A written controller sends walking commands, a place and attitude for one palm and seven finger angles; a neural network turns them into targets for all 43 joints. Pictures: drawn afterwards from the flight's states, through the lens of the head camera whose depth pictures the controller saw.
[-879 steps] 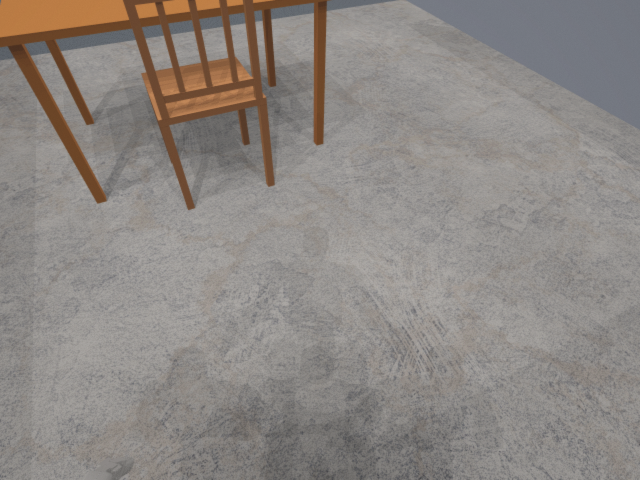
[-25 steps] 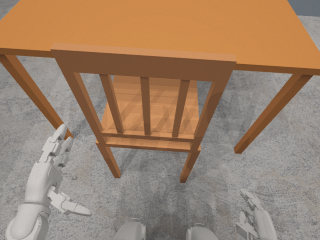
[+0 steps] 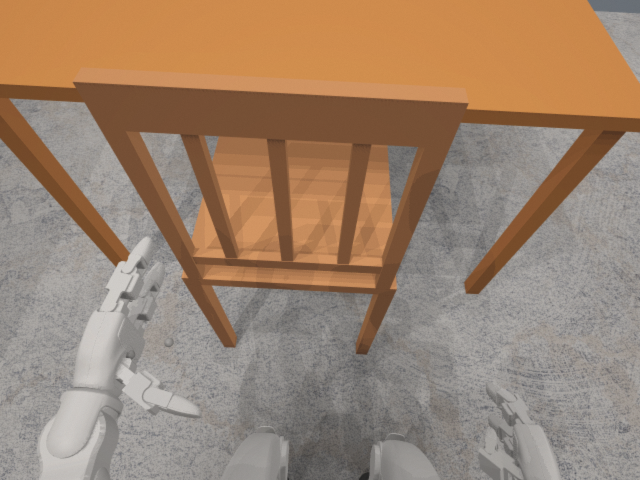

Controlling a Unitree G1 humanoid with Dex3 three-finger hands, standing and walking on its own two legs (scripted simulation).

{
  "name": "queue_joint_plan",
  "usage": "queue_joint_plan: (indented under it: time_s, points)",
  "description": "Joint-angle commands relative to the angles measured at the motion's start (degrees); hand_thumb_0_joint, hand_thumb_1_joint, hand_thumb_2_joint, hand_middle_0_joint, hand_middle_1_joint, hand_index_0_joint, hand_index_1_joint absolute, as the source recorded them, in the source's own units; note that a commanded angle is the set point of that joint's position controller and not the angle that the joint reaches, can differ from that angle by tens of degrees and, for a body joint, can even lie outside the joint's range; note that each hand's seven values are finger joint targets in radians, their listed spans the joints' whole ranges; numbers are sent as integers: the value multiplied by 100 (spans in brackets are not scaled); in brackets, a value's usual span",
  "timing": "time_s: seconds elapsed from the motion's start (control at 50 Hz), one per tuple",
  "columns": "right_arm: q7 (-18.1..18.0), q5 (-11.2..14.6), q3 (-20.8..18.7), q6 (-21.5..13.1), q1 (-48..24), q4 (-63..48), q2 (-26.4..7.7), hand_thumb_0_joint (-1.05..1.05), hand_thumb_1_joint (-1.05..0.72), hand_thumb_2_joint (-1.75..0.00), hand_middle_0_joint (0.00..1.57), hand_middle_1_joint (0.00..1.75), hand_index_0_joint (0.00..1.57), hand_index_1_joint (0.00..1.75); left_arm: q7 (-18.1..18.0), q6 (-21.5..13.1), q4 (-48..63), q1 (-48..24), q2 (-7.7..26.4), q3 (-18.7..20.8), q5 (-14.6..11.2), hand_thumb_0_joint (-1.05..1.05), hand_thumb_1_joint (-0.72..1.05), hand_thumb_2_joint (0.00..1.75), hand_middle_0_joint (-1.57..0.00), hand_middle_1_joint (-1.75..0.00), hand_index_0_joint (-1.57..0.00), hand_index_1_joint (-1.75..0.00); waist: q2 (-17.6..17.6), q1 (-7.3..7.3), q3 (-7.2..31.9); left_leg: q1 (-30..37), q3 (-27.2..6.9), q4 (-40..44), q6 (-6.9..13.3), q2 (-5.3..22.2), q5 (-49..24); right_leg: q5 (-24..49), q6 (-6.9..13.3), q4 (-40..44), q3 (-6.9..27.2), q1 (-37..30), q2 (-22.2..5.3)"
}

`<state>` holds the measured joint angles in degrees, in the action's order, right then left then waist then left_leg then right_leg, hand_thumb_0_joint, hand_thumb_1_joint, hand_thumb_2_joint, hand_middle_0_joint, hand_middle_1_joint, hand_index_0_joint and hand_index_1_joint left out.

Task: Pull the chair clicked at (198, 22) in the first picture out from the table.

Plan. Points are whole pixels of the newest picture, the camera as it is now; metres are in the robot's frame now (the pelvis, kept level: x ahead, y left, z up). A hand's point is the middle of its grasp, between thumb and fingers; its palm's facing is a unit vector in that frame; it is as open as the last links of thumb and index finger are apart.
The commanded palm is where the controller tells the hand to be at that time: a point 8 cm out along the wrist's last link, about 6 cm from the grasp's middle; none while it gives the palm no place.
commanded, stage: aim the fingers beside a spindle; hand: left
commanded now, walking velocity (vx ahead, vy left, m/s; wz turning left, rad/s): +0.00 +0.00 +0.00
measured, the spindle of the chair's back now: (283, 208) +0.48 +0.08 +0.00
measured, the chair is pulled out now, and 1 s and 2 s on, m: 0.00 0.00 0.00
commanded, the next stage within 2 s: push the fingers through the gap in 1.50 s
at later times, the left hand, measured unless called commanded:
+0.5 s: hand (198, 314) +0.31 +0.17 +0.01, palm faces -0.04 -1.00 -0.04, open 16.9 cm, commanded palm +0.29 +0.22 +0.01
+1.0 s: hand (213, 302) +0.33 +0.16 +0.00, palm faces -0.05 -1.00 -0.04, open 16.9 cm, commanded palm +0.31 +0.21 +0.00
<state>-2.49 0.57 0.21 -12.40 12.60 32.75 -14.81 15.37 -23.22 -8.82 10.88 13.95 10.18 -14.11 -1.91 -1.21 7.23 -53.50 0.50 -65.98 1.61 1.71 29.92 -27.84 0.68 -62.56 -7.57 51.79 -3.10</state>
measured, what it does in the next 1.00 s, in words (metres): stands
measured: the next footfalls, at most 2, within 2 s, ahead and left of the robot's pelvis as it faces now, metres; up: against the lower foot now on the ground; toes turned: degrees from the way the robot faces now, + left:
none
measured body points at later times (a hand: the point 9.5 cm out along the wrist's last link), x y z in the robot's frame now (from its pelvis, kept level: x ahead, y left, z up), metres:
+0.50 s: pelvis -0.01 +0.00 -0.02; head +0.10 +0.01 +0.42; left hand +0.30 +0.22 +0.01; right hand +0.15 -0.25 -0.11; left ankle +0.02 +0.10 -0.65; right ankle +0.02 -0.12 -0.65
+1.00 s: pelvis -0.01 +0.00 -0.02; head +0.11 +0.01 +0.41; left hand +0.32 +0.21 +0.00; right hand +0.15 -0.25 -0.13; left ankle +0.02 +0.10 -0.65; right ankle +0.02 -0.12 -0.65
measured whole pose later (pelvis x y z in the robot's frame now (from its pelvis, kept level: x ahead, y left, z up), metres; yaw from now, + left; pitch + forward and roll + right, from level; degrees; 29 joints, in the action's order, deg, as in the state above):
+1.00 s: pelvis -0.01 +0.00 -0.02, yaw -1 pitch +22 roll -2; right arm -0.9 -0.2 0.1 -6.5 11.3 33.1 -14.3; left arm 8.8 -24.6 -19.7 -5.1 11.8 7.2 -9.6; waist -1.9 -1.9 7.8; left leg -61.7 1.4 -71.5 2.1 1.6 31.4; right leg -29.2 0.5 -68.6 -6.4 60.7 -3.5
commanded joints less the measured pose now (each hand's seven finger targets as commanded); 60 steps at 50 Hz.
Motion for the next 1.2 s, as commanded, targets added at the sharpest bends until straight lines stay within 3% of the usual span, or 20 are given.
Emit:
queue_joint_plan:
  time_s: [0.0, 0.08, 0.18, 0.26, 0.32, 0.48, 0.54, 0.6, 0.62, 0.68, 0.76, 0.78, 0.9, 1.06, 1.12, 1.18]
  points:
    - [-43, 22, -296, -306, -33, -690, -826, 0, -90, -90, 20, 30, 20, 30, -157, -492, 908, -835, 799, 421, -57, 0, -50, 30, -6, -8, -6, -8, 37, -99, 1516, 971, -348, 851, -85, -69, -1534, 1029, 83, 724, 407, -740, 187]
    - [-21, 46, -303, -239, -101, -763, -839, 0, -90, -90, 20, 30, 20, 30, -137, -361, 722, -1069, 602, 215, 19, 0, -50, 30, -6, -8, -6, -8, -91, -63, 1630, 929, -332, 877, -97, -91, -1348, 876, 93, 653, 407, -663, 143]
    - [-5, 34, -302, -181, -84, -846, -811, 0, -90, -90, 20, 30, 20, 30, -233, -358, 1011, -1321, 676, 182, 64, 0, -50, 30, -6, -8, -6, -8, -145, -9, 1966, 1098, -362, 860, -104, -77, -1549, 1005, 101, 595, 426, -750, 143]
    - [-8, -3, -288, -126, -61, -747, -811, 0, -90, -90, 20, 30, 20, 30, -439, -439, 763, -1721, 699, 261, 110, 0, -50, 30, -6, -8, -6, -8, 129, -104, 1846, 858, -365, 743, -79, -77, -1302, 818, 72, 570, 443, -559, 163]
    - [1, -2, -266, -82, -80, -699, -802, 0, -90, -90, 20, 30, 20, 30, -478, -445, 386, -1903, 606, 205, 175, 0, -50, 30, -6, -8, -6, -8, 96, -125, 1676, 663, -341, 708, -74, -99, -1081, 639, 89, 553, 464, -441, 157]
    - [32, -2, -316, 13, -14, -754, -809, 0, -90, -90, 20, 30, 20, 30, -389, -405, 544, -2101, 542, 20, 211, 0, -50, 30, -6, -8, -6, -8, -116, -57, 2312, 1013, -350, 610, -94, -74, -1741, 1238, 103, 380, 476, -598, 131]
    - [60, -20, -311, 54, 10, -722, -789, 0, -90, -90, 20, 30, 20, 30, -505, -429, 477, -2142, 415, -86, 230, 0, -50, 30, -6, -8, -6, -8, -13, -111, 2220, 971, -371, 573, -93, -68, -1750, 1226, 84, 359, 453, -489, 139]
    - [60, -30, -311, 125, 8, -658, -823, 0, -90, -90, 20, 30, 20, 30, -664, -473, 159, -2160, 621, 174, 302, 0, -50, 30, -6, -8, -6, -8, 135, -99, 1989, 709, -370, 552, -94, -63, -1522, 1030, 94, 316, 441, -356, 158]
    - [76, -35, -291, 139, -7, -650, -806, 0, -90, -90, 20, 30, 20, 30, -688, -494, 132, -2364, 475, 26, 327, 0, -50, 30, -6, -8, -6, -8, 136, -147, 1953, 650, -367, 541, -86, -79, -1454, 997, 95, 305, 454, -331, 153]
    - [91, -45, -313, 180, 0, -643, -808, 0, -90, -90, 20, 30, 20, 30, -712, -549, 54, -2428, 525, 82, 381, 0, -50, 30, -6, -8, -6, -8, 8, -87, 2087, 647, -340, 492, -100, -85, -1467, 1014, 119, 240, 478, -327, 141]
    - [100, -49, -318, 229, 18, -634, -806, 0, -90, -90, 20, 30, 20, 30, -662, -577, 71, -2671, 452, -53, 381, 0, -50, 30, -6, -8, -6, -8, -31, -141, 2301, 680, -320, 402, -81, -87, -1551, 1132, 108, 221, 514, -373, 140]
    - [93, -41, -314, 241, 18, -620, -808, 0, -90, -90, 20, 30, 20, 30, -655, -575, -19, -2739, 434, -78, 385, 0, -50, 30, -6, -8, -6, -8, 46, -183, 2204, 669, -339, 403, -83, -75, -1493, 1073, 105, 228, 495, -294, 150]
    - [108, -46, -333, 294, 36, -695, -811, 0, -90, -90, 20, 30, 20, 30, -696, -557, 212, -2413, 569, 73, 363, 0, -50, 30, -6, -8, -6, -8, -126, -50, 2580, 973, -378, 438, -106, -61, -1966, 1382, 113, 154, 466, -450, 155]
    - [97, -22, -306, 384, 10, -622, -816, 0, -90, -90, 20, 30, 20, 30, -689, -526, -212, -2657, 461, 24, 361, 0, -50, 30, -6, -8, -6, -8, 206, -182, 2099, 500, -322, 405, -73, -80, -1411, 1063, 97, 231, 489, -324, 161]
    - [78, -30, -311, 368, 19, -636, -822, 0, -90, -90, 20, 30, 20, 30, -638, -617, -108, -2622, 640, 187, 327, 0, -50, 30, -6, -8, -6, -8, 153, -118, 2280, 517, -318, 382, -62, -92, -1482, 1138, 110, 230, 534, -470, 167]
    - [77, -35, -296, 351, -20, -646, -804, 0, -90, -90, 20, 30, 20, 30, -580, -684, 49, -2779, 548, 38, 318, 0, -50, 30, -6, -8, -6, -8, -143, -139, 2343, 750, -331, 398, -81, -82, -1623, 1174, 115, 213, 515, -363, 160]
